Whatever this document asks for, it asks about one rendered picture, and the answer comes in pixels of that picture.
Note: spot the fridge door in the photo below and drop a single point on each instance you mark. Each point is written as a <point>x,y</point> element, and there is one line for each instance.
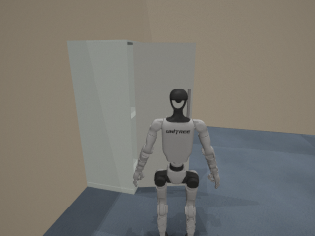
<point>159,68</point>

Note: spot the robot left hand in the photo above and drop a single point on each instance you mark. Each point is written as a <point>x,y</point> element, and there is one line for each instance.
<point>136,177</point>

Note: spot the robot right hand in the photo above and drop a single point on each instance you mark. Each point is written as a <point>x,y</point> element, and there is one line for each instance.
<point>215,179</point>

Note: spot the robot left forearm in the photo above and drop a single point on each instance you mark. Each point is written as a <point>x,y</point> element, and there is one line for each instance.
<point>143,157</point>

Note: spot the right robot upper arm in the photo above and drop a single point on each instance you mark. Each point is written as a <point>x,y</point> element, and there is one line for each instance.
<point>203,135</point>

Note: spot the handle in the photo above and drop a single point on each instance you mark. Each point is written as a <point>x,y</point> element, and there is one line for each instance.
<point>188,102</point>

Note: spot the robot right forearm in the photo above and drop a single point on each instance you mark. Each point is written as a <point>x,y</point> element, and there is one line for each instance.
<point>211,161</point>

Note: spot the left robot thigh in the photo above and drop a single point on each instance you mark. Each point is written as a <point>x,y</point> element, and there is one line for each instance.
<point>160,179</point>

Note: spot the robot right shin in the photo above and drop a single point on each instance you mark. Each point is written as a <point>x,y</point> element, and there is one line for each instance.
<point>191,223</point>

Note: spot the left robot upper arm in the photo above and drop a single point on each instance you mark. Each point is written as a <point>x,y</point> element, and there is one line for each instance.
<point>156,125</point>

